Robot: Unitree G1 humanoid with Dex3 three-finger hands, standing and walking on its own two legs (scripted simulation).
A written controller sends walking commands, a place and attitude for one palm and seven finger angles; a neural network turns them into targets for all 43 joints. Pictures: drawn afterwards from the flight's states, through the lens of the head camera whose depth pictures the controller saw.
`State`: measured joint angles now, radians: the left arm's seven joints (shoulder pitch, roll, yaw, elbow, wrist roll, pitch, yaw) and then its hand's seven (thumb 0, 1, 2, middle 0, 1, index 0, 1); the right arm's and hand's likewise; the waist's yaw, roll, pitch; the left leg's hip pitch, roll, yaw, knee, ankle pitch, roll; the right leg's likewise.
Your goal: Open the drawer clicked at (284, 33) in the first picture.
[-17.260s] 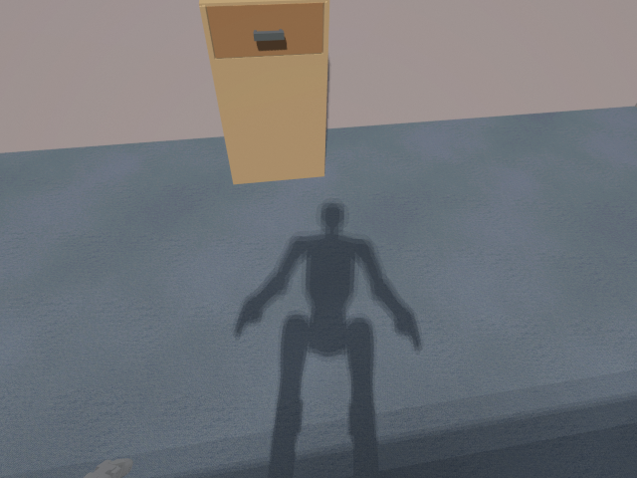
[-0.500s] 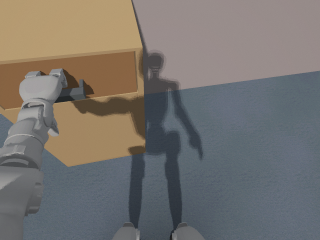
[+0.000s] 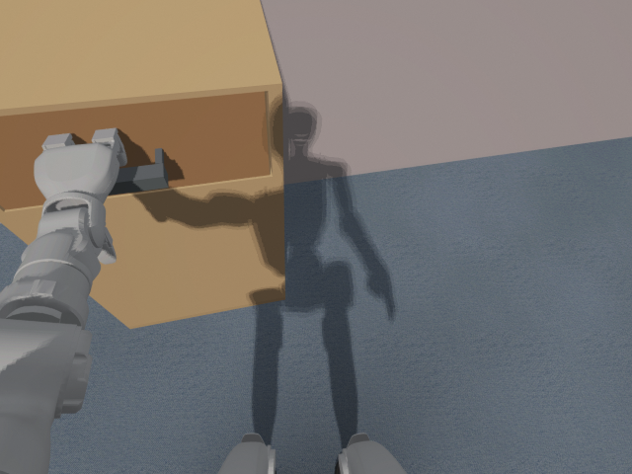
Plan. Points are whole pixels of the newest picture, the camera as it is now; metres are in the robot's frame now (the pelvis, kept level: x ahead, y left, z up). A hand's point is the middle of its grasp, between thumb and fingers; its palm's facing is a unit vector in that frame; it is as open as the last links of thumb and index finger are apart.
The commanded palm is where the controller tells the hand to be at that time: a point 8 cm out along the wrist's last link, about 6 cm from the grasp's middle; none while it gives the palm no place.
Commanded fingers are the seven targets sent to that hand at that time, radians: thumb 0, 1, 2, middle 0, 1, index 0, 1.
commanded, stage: lower the fingers behind the handle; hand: left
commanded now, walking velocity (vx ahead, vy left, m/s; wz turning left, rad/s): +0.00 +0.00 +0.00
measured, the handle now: (125, 169) +0.53 +0.25 +0.01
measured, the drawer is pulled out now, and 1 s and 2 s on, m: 0.00 0.00 0.05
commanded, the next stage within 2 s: close the thumb around the handle in 0.48 s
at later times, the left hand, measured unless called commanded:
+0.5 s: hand (105, 207) +0.48 +0.28 -0.01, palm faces -0.07 -0.03 -1.00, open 13.8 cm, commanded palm +0.48 +0.25 +0.04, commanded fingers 0.00 -0.50 0.30 -0.30 -1.20 -0.30 -1.20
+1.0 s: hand (105, 207) +0.48 +0.28 -0.01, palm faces -0.05 -0.02 -1.00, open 9.2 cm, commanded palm +0.48 +0.25 +0.04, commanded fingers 0.00 0.73 0.83 -0.39 -1.33 -0.39 -1.33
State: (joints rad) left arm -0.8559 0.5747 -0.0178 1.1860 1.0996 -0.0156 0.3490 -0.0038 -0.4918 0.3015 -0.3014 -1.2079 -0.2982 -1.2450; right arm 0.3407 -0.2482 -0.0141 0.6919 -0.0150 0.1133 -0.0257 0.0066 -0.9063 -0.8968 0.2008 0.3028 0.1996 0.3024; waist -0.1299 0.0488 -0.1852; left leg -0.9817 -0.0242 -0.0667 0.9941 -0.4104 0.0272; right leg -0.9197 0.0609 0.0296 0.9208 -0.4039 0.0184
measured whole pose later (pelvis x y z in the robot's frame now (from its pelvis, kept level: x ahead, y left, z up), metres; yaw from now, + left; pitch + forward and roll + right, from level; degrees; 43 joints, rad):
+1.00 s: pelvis +0.02 +0.00 -0.01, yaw +0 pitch +25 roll -4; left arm -0.79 0.56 0.01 1.11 1.08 -0.04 0.41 0.00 0.21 0.60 -0.33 -1.23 -0.35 -1.26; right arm 0.33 -0.24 -0.04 0.74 -0.04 0.10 -0.02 0.01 -0.91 -0.90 0.20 0.30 0.20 0.30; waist -0.11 0.06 -0.19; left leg -1.03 -0.02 -0.09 1.05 -0.46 0.02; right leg -0.96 0.07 0.01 0.96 -0.45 0.01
